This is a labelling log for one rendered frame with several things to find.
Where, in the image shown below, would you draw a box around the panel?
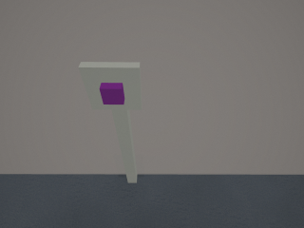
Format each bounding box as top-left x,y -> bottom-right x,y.
78,62 -> 143,183

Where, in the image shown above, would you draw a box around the button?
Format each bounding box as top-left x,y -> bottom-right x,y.
99,83 -> 124,105

